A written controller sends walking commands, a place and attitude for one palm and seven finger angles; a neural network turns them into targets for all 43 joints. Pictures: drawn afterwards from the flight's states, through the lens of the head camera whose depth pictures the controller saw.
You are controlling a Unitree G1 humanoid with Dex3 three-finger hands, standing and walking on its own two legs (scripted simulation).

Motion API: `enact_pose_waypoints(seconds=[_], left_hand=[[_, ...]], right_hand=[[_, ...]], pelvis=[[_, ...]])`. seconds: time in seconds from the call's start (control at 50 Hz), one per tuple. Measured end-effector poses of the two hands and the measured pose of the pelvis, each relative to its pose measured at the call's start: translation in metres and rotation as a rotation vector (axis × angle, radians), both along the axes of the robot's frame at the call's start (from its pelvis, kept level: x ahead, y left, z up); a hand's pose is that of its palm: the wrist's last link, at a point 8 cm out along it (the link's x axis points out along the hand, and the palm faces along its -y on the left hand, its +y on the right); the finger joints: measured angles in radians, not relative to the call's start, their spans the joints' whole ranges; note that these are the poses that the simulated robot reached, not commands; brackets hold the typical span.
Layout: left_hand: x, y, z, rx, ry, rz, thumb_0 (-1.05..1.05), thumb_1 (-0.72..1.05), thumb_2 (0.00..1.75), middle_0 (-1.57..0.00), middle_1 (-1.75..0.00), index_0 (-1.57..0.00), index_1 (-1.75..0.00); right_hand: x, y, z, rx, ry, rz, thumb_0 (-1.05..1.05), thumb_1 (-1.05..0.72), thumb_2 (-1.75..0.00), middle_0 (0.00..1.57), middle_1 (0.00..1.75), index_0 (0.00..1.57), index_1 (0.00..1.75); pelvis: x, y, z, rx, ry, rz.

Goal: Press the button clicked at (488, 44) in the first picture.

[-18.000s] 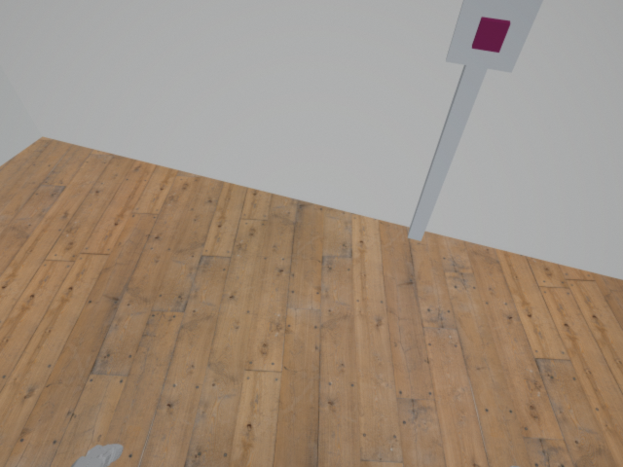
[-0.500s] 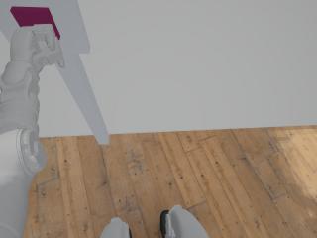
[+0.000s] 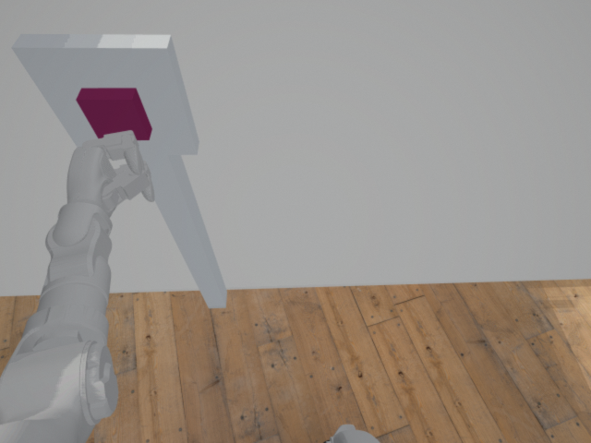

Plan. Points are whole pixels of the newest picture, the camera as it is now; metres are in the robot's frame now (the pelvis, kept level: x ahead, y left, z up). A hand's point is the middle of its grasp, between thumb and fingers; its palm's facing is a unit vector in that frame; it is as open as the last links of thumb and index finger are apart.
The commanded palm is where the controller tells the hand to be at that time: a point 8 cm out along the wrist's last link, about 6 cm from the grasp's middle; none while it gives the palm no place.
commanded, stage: pull the fist back off the button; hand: left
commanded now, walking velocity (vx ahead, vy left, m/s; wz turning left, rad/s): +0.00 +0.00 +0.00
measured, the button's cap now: (117, 113) +0.54 +0.23 +0.13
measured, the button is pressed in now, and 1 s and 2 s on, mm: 0 0 0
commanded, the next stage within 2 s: draw the hand back to the body in 0.38 s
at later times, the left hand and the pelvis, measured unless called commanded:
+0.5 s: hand (133, 214) +0.39 +0.19 +0.10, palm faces +0.00 -1.00 -0.03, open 3.1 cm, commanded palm +0.35 +0.24 +0.10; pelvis +0.00 -0.01 +0.01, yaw +3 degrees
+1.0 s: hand (77, 276) +0.28 +0.21 +0.14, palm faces +0.03 -1.00 -0.04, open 3.1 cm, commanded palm +0.25 +0.26 +0.15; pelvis +0.00 -0.01 +0.02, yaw +3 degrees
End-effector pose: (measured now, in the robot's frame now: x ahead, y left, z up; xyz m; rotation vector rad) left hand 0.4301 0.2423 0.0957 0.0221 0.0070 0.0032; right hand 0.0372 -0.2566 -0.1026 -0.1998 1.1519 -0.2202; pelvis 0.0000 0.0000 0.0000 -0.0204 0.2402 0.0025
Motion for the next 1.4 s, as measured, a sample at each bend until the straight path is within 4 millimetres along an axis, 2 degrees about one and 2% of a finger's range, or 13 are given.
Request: enact_pose_waypoints(seconds=[0.22,0.36,0.46,0.58,0.68,0.76,0.86,1.0,1.12,1.22,1.4], left_hand=[[-0.051,0.006,0.000,0.001,-0.003,0.007,0.01,0.89,0.90,-1.30,-1.50,-1.30,-1.50],[-0.068,0.001,0.003,0.003,-0.008,0.001,0.01,0.90,0.90,-1.30,-1.50,-1.30,-1.50],[-0.067,-0.001,0.005,0.005,-0.003,0.002,0.01,0.89,0.90,-1.30,-1.50,-1.30,-1.50],[-0.068,-0.004,0.010,0.009,-0.012,-0.007,0.01,0.90,0.90,-1.30,-1.50,-1.30,-1.50],[-0.085,-0.002,0.019,0.018,-0.032,-0.010,0.01,0.90,0.90,-1.30,-1.50,-1.30,-1.50],[-0.107,0.004,0.025,0.017,-0.037,0.004,0.01,0.90,0.90,-1.30,-1.50,-1.30,-1.50],[-0.135,0.011,0.036,0.023,-0.046,0.020,0.01,0.90,0.90,-1.30,-1.50,-1.30,-1.50],[-0.168,0.017,0.047,0.018,-0.043,0.028,0.01,0.89,0.90,-1.30,-1.50,-1.30,-1.50],[-0.199,0.018,0.061,0.199,-0.064,0.217,0.01,0.89,0.90,-1.30,-1.50,-1.30,-1.50],[-0.221,0.020,0.065,0.249,-0.069,0.314,0.01,0.89,0.90,-1.30,-1.50,-1.30,-1.50],[-0.245,0.028,0.086,0.329,-0.103,0.374,0.01,0.89,0.90,-1.30,-1.50,-1.30,-1.50]], right_hand=[[0.082,0.007,0.013,0.018,-0.166,0.099,0.01,-0.90,-0.89,0.20,0.30,0.20,0.30],[0.111,0.013,0.019,0.021,-0.247,0.153,0.01,-0.90,-0.89,0.20,0.30,0.20,0.30],[0.112,0.015,0.019,0.024,-0.260,0.167,0.01,-0.90,-0.89,0.20,0.30,0.20,0.30],[0.093,0.012,0.016,0.032,-0.240,0.144,0.01,-0.90,-0.89,0.20,0.30,0.20,0.30],[0.077,0.007,0.016,0.040,-0.233,0.108,0.01,-0.90,-0.89,0.20,0.30,0.20,0.30],[0.074,0.005,0.019,0.040,-0.250,0.098,0.01,-0.90,-0.89,0.20,0.30,0.20,0.30],[0.087,0.005,0.027,0.032,-0.318,0.119,0.02,-0.90,-0.89,0.20,0.30,0.20,0.30],[0.125,0.014,0.048,0.027,-0.471,0.183,0.02,-0.90,-0.89,0.20,0.30,0.20,0.30],[0.150,0.026,0.066,0.021,-0.534,0.233,0.02,-0.90,-0.89,0.20,0.30,0.20,0.30],[0.158,0.037,0.067,0.027,-0.509,0.268,0.01,-0.90,-0.89,0.20,0.30,0.20,0.30],[0.159,0.052,0.059,0.062,-0.460,0.281,0.02,-0.90,-0.89,0.20,0.30,0.20,0.30]], pelvis=[[0.013,-0.002,0.008,0.002,-0.063,0.032],[0.010,-0.005,0.009,0.006,-0.091,0.047],[0.006,-0.007,0.008,0.011,-0.103,0.053],[0.002,-0.009,0.009,0.014,-0.111,0.042],[0.002,-0.009,0.012,0.017,-0.131,0.027],[0.002,-0.010,0.015,0.019,-0.155,0.023],[0.000,-0.011,0.018,0.020,-0.188,0.029],[-0.004,-0.013,0.021,0.021,-0.227,0.044],[-0.004,-0.012,0.029,0.020,-0.267,0.046],[-0.001,-0.011,0.034,0.021,-0.292,0.051],[0.009,-0.005,0.037,0.019,-0.317,0.049]])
